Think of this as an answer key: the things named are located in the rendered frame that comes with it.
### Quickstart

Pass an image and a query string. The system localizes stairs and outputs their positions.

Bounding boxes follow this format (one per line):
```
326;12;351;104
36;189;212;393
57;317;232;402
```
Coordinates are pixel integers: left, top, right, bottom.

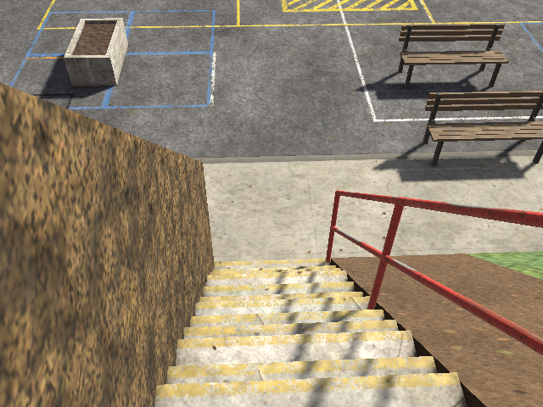
154;259;467;407

